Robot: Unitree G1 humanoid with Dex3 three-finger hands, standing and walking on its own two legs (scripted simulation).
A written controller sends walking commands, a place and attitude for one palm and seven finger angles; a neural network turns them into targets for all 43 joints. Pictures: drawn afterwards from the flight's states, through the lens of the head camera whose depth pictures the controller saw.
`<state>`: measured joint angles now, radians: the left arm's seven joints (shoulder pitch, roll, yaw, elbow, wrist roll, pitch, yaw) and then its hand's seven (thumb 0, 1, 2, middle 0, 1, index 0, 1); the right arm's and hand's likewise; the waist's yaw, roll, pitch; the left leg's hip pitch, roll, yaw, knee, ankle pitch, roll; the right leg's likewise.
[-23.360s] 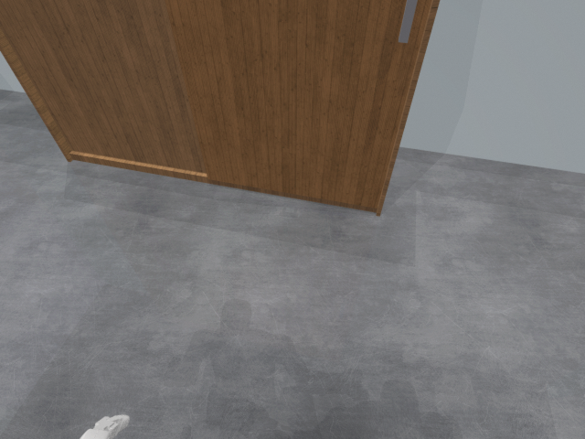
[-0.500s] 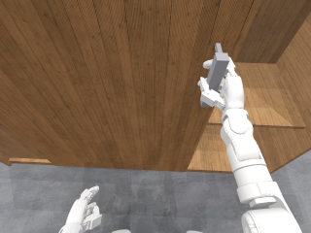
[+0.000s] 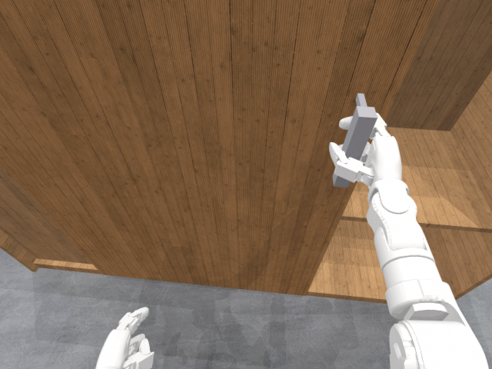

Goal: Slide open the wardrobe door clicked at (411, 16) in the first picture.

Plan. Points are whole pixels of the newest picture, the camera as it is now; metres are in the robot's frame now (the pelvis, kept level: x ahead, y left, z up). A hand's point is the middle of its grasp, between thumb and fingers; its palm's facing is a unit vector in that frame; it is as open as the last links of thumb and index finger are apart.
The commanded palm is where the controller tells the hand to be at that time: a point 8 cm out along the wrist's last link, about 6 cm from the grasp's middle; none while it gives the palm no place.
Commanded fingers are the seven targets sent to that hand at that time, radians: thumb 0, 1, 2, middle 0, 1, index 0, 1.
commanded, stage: loosen the grip on the handle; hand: right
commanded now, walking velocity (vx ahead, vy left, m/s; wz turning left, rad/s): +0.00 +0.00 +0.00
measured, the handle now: (350, 142) +0.47 -0.15 +0.12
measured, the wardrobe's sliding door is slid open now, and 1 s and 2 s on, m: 0.50 0.50 0.50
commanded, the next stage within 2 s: slip the hand off the handle in 0.48 s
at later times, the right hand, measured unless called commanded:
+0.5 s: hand (339, 163) +0.42 -0.12 +0.12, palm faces +0.06 +1.00 -0.07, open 14.4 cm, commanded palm +0.38 -0.18 +0.13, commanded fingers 0.00 0.55 -0.20 0.25 1.15 0.25 1.15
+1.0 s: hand (379, 169) +0.41 -0.18 +0.12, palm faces +0.09 +0.99 -0.09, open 14.7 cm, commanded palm +0.38 -0.23 +0.12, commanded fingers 0.00 0.55 -0.20 0.25 1.15 0.25 1.15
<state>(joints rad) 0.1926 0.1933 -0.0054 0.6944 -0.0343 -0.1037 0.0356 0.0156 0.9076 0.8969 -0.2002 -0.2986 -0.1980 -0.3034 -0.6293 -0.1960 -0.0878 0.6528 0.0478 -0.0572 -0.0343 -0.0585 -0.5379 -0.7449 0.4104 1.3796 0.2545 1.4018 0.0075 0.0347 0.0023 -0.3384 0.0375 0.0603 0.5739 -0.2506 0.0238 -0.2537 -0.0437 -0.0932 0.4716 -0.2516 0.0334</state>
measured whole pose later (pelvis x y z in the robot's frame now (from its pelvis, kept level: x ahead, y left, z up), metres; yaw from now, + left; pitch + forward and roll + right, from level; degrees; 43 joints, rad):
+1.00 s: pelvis -0.01 -0.03 -0.01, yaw +1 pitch +4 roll +0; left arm 0.29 0.23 -0.02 0.67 -0.03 -0.10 0.03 0.01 0.91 0.90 -0.20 -0.30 -0.20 -0.30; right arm -0.58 -0.25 -0.16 0.73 0.07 -0.22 0.01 -0.02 0.56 -0.20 0.27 1.15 0.25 1.15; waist 0.02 0.00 -0.06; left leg -0.40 0.04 0.04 0.59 -0.27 -0.01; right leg -0.37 -0.02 -0.06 0.61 -0.32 -0.02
